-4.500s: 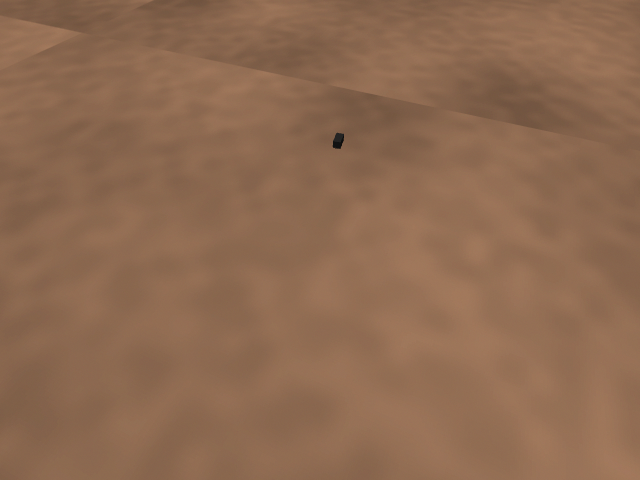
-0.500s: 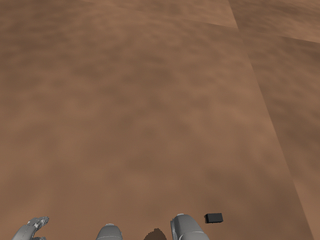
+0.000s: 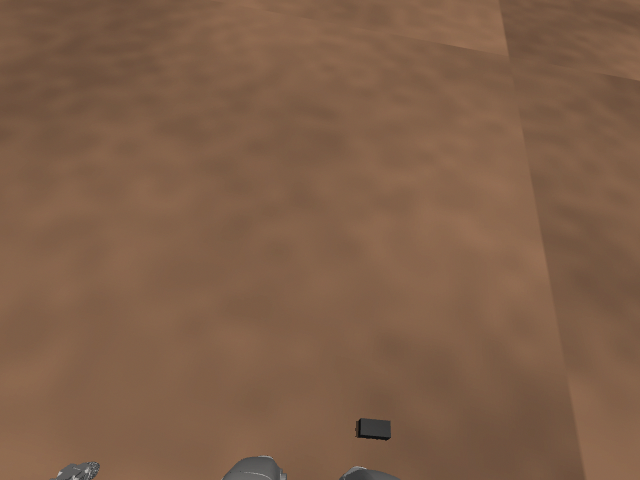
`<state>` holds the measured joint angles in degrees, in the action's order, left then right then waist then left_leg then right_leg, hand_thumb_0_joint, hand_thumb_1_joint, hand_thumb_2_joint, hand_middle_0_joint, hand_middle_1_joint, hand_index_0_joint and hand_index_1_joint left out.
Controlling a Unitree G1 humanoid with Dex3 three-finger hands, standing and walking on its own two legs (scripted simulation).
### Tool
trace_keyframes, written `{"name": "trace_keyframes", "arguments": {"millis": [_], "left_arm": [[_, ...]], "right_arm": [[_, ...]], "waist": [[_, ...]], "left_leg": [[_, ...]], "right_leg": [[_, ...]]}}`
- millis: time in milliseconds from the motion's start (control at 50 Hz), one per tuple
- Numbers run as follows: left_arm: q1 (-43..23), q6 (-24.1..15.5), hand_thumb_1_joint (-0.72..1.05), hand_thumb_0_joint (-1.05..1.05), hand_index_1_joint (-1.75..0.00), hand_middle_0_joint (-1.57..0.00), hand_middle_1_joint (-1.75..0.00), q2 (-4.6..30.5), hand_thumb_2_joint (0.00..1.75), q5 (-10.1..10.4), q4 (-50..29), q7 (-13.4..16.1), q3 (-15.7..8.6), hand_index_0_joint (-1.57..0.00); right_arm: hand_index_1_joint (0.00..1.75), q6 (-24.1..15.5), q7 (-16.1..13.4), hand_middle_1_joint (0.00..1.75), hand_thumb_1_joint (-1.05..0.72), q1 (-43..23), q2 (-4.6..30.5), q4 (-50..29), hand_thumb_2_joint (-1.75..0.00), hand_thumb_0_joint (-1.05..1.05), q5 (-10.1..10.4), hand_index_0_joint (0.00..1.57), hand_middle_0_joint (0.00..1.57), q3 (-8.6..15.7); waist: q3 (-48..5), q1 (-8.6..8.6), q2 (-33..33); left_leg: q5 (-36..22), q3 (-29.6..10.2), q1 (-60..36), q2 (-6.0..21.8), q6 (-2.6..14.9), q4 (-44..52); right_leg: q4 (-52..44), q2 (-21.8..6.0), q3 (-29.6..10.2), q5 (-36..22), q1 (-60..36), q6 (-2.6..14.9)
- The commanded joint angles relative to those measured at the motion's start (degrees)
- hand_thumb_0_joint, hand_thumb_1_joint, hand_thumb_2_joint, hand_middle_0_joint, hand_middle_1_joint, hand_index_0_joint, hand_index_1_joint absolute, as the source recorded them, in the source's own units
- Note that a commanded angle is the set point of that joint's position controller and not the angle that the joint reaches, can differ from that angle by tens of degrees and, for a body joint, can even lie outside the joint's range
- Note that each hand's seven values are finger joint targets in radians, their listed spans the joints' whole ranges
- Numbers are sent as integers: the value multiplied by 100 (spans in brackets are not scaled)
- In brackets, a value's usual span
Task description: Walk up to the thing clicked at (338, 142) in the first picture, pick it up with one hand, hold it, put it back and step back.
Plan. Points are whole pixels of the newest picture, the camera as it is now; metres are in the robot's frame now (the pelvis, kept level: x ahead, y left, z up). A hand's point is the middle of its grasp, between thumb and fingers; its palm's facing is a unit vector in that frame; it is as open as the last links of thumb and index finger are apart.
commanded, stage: walk up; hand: left
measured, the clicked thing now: (374, 429) +0.33 -0.18 -0.73
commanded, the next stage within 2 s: none
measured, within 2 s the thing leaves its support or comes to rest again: neither
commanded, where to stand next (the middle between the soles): -0.04 -0.43 m, yaw +4 degrees
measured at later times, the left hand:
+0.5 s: hand out of the picture +0.04 +0.04 -0.16, palm faces -0.12 -0.92 -0.37, open 7.4 cm
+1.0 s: hand out of the picture -0.02 -0.14 -0.17, palm faces -0.07 -0.93 -0.35, open 7.4 cm
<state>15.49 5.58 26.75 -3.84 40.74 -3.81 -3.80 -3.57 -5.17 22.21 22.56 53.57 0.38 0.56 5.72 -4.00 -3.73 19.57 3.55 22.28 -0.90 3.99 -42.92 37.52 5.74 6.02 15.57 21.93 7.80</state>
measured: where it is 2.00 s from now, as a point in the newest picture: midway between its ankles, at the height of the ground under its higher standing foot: outside the picture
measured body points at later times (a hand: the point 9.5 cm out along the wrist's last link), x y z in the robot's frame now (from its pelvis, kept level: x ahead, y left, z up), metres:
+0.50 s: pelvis -0.08 -0.23 -0.03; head -0.03 -0.23 +0.42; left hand +0.04 +0.09 -0.13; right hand -0.02 -0.62 -0.10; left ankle -0.02 -0.05 -0.67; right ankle -0.03 -0.38 -0.72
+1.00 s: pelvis -0.14 -0.44 -0.02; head -0.10 -0.39 +0.42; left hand -0.02 -0.09 -0.15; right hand -0.11 -0.82 -0.07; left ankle -0.06 -0.22 -0.71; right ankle -0.13 -0.63 -0.70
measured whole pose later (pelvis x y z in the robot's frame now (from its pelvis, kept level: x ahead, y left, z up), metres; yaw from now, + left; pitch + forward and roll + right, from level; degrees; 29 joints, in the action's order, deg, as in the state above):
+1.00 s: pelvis -0.14 -0.44 -0.02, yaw -2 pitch -2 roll +0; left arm 12.5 5.6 29.9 -1.2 43.6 -4.5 -6.9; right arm -3.0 -4.4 18.8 28.0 49.6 -3.0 4.3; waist 6.9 0.3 -7.2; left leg 19.9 -1.9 27.4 11.3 0.5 -48.2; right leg 58.1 -3.7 -7.9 27.9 26.2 -1.2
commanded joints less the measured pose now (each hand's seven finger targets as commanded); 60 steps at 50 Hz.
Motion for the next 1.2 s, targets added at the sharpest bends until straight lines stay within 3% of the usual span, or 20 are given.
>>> {"name": "trace_keyframes", "arguments": {"millis": [0, 20, 60, 120, 260, 340, 360, 380, 420, 480, 580, 620, 660, 700, 760, 920, 980, 1000, 1060, 1180], "left_arm": [[-436, -198, 90, 0, -30, -20, -30, 528, 90, 87, -904, 35, -93, -20], [-100, -125, 90, 0, -30, -20, -30, 769, 90, 17, -759, 47, -204, -20], [-187, -72, 90, 0, -30, -20, -30, 1480, 90, -29, -636, 61, -432, -20], [-397, -115, 90, 0, -30, -20, -30, 1318, 90, 82, -510, -4, -551, -20], [-632, -77, 90, 0, -30, -20, -30, 1084, 90, 163, -666, -173, -488, -20], [518, -94, 90, 0, -30, -20, -30, 1065, 90, 96, -150, -144, -602, -20], [1071, -116, 90, 0, -30, -20, -30, 1279, 90, 7, 55, -95, -695, -20], [1051, -172, 90, 0, -30, -20, -30, 1825, 90, -127, -68, -51, -770, -20], [-741, -199, 90, 0, -30, -20, -30, 2424, 90, 32, -618, 40, -788, -20], [-873, -161, 90, 0, -30, -20, -30, 1632, 90, -65, -553, 98, -599, -20], [-836, -134, 90, 0, -30, -20, -30, 1140, 90, -78, -682, 77, -397, -20], [-769, -96, 90, 0, -30, -20, -30, 816, 90, 42, -717, 93, -264, -20], [-415, -82, 90, 0, -30, -20, -30, 516, 90, 71, -729, 132, -197, -20], [-293, -18, 90, 0, -30, -20, -30, 1226, 90, -1, -635, 195, -404, -20], [-458, -38, 90, 0, -30, -20, -30, 1202, 90, 89, -516, 116, -580, -20], [25, -95, 90, 0, -30, -20, -30, 1022, 90, 322, -141, -54, -543, -20], [1158, -217, 90, 0, -30, -20, -30, 917, 90, 339, 652, 86, -636, -20], [1443, -287, 90, 0, -30, -20, -30, 1035, 90, 244, 811, 178, -646, -20], [-91, -586, 90, 0, -30, -20, -30, 2512, 90, 143, 177, 359, -779, -20], [308, -1097, 90, 0, -30, -20, -30, 1520, 90, 264, 818, 551, -549, -20]], "right_arm": [[30, -111, -228, 30, -90, 1210, 2171, -251, -90, 0, -162, 20, 20, 759], [30, -82, -288, 30, -90, 794, 2439, -558, -90, 0, -165, 20, 20, 850], [30, -119, -347, 30, -90, 179, 2395, -731, -90, 0, -7, 20, 20, 900], [30, -99, -284, 30, -90, 351, 1939, -767, -90, 0, -51, 20, 20, 728], [30, -148, -185, 30, -90, 164, 2565, -857, -90, 0, -250, 20, 20, 914], [30, -36, -158, 30, -90, -528, 2447, -855, -90, 0, -269, 20, 20, 833], [30, 30, -184, 30, -90, -515, 1977, -856, -90, 0, -257, 20, 20, 690], [30, 89, -203, 30, -90, -404, 1414, -977, -90, 0, -145, 20, 20, 480], [30, 103, -361, 30, -90, -668, 1831, -938, -90, 0, -101, 20, 20, 724], [30, 85, -242, 30, -90, 218, 1951, -178, -90, 0, 108, 20, 20, 717], [30, -96, -166, 30, -90, 816, 1665, -23, -90, 0, 33, 20, 20, 653], [30, -178, -201, 30, -90, 1235, 1752, 40, -90, 0, -80, 20, 20, 699], [30, -212, -333, 30, -90, 862, 2489, -306, -90, 0, -267, 20, 20, 904], [30, -199, -322, 30, -90, 399, 2749, -480, -90, 0, -93, 20, 20, 1007], [30, -166, -314, 30, -90, 160, 2115, -588, -90, 0, -140, 20, 20, 846], [30, -111, -35, 30, -90, -719, 2338, -888, -90, 0, -332, 20, 20, 886], [30, 136, 120, 30, -90, -993, 2101, -786, -90, 0, -467, 20, 20, 788], [30, 224, 139, 30, -90, -808, 1560, -728, -90, 0, -463, 20, 20, 632], [30, 149, 171, 30, -90, -1108, 1561, -1116, -90, 0, -255, 20, 20, 642], [30, 230, 528, 30, -90, -366, 1586, -416, -90, 0, -145, 20, 20, 705]], "waist": [[-768, 628, 1474], [-562, 451, 1227], [-320, 393, 757], [-230, 408, 294], [-313, 538, 1744], [-937, -240, 1438], [-965, -631, 260], [-664, -670, -1606], [-256, 106, -1502], [-290, 319, -1141], [-594, 386, -1124], [-792, 630, -321], [-584, 408, 838], [-602, 436, 716], [-300, 268, 657], [-685, 236, 2081], [-826, -268, 1404], [-543, -435, 97], [715, 71, -832], [770, 441, -295]], "left_leg": [[-857, -2703, -2386, 1709, 524, 1983], [-642, -3997, -1796, 2920, 1221, 2202], [-1017, -3934, -855, 3405, 1830, 2043], [-1375, -1797, -265, 1873, 1058, 1528], [-723, -1089, -172, 1793, 937, 1300], [-575, -225, 896, 1164, 361, -172], [285, 133, 1754, 781, 125, -1634], [2014, 236, 3031, 121, -78, -2878], [1664, -638, 1924, 259, -138, -3206], [912, -363, 1713, 451, -133, -2707], [446, -160, -63, 212, 16, -70], [-641, -635, -1363, 349, -14, 1411], [-2177, -3673, -2082, 2483, 444, 1626], [-2041, -4020, -1260, 3253, 1422, 1745], [-1780, -1988, -444, 1929, 963, 1324], [1910, -1101, 266, 1384, 689, 1593], [2404, -404, 1376, 885, 371, -151], [2303, 133, 1868, 389, 165, -1906], [1004, -1561, 3368, 234, -219, -3568], [-585, -1414, 2261, 385, -295, -2445]], "right_leg": [[1015, -650, -1033, 260, 1779, -592], [2350, -489, -1331, 1466, 2136, -945], [3799, -956, -2094, 1521, 1826, -941], [3663, -441, -2008, 721, 1381, -859], [2151, -967, -1096, 1169, 1173, -946], [116, -595, -434, 701, -937, -769], [-244, -546, -663, 554, -1472, -702], [-969, -1603, -2664, 730, -1081, -395], [-2734, -2444, -4722, 2189, 718, 391], [-1166, -1634, -2571, 1271, 3, 400], [-449, -1531, -2051, -810, 100, 683], [861, -1157, -1504, -1268, 629, 225], [2421, -364, -1494, 1338, 2510, -523], [3625, -740, -1977, 1746, 2108, -615], [3993, -525, -2110, 897, 1710, -647], [2004, -832, -798, 1378, 389, -992], [207, -533, -381, 1299, -1457, -933], [-413, -379, -709, 1723, -1353, -870], [-3499, -2982, -6404, 5779, 250, 249], [-1865, -2055, -3055, 1366, -393, -415]]}}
